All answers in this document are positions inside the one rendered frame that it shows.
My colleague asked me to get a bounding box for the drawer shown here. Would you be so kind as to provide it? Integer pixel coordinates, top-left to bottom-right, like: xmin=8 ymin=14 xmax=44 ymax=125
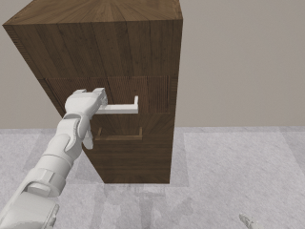
xmin=45 ymin=75 xmax=171 ymax=114

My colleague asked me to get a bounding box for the left robot hand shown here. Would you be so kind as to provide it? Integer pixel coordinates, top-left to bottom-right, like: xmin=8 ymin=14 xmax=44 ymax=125
xmin=65 ymin=88 xmax=108 ymax=150

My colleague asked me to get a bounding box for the handle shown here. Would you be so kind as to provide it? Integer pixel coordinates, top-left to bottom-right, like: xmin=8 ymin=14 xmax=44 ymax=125
xmin=95 ymin=95 xmax=139 ymax=115
xmin=95 ymin=135 xmax=143 ymax=143

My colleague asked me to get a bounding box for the robot left forearm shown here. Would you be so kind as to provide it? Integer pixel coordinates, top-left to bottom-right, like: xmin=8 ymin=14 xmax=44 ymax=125
xmin=0 ymin=111 xmax=90 ymax=225

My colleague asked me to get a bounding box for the cabinet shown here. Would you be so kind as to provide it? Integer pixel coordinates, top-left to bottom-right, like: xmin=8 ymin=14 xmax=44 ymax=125
xmin=2 ymin=0 xmax=184 ymax=184

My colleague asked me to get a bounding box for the left robot upper arm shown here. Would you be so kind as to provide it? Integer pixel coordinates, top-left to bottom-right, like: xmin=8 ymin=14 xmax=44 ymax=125
xmin=0 ymin=191 xmax=60 ymax=229

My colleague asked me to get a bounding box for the right robot hand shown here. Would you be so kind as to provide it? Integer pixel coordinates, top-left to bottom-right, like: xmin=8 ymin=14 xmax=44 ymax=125
xmin=239 ymin=214 xmax=265 ymax=229

